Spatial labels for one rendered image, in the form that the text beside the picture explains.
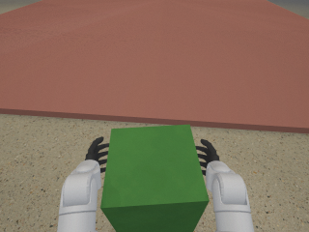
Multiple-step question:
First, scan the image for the right robot forearm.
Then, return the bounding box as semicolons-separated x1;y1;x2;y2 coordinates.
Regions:
206;160;255;232

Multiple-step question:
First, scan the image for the left robot forearm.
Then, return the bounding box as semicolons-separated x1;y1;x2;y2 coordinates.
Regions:
57;159;101;232

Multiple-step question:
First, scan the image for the robot right hand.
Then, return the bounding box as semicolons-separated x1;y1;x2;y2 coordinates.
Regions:
195;139;220;176

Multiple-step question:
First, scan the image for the robot left hand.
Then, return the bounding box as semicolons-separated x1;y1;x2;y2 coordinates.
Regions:
85;136;109;173

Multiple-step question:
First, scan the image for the carton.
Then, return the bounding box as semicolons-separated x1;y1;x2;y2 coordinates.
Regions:
100;124;210;232

